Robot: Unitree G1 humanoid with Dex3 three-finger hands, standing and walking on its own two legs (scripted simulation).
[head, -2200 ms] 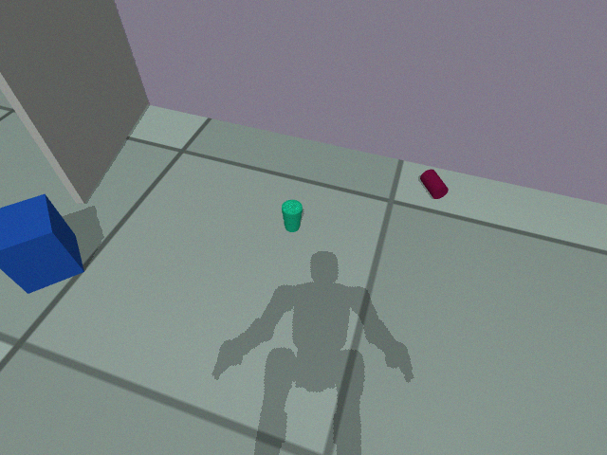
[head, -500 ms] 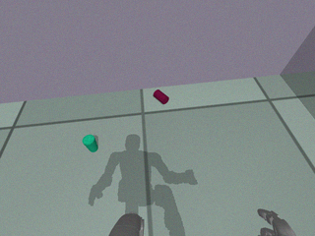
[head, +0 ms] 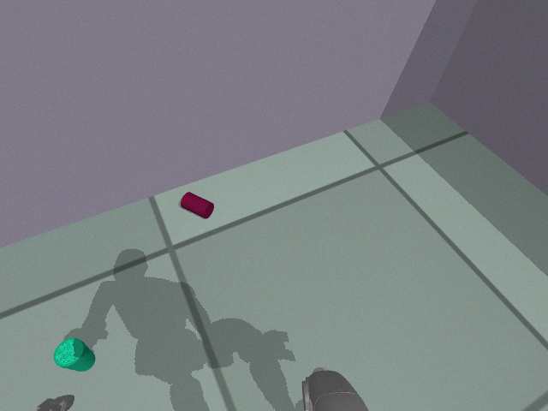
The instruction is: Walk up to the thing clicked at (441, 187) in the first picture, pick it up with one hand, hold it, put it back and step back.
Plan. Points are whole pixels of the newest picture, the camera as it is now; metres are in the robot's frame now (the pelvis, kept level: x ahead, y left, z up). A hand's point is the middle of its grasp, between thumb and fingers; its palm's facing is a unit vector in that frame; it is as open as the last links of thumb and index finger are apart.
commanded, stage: walk up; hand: left
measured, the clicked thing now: (197, 205) +1.00 +0.26 -0.74
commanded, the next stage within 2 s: none
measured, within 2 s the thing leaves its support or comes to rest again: neither
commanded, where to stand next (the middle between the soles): +0.53 +0.14 m, yaw -21 degrees
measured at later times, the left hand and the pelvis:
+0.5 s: hand (93, 320) +0.29 +0.29 -0.12, palm faces -0.16 -0.87 -0.47, open 7.4 cm; pelvis +0.19 +0.03 -0.01, yaw -10 degrees
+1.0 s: hand (72, 226) +0.50 +0.40 -0.14, palm faces -0.31 -0.84 -0.44, open 7.4 cm; pelvis +0.36 +0.15 -0.01, yaw -16 degrees
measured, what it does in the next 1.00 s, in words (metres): walks ahead, turning right: right foot, then left foot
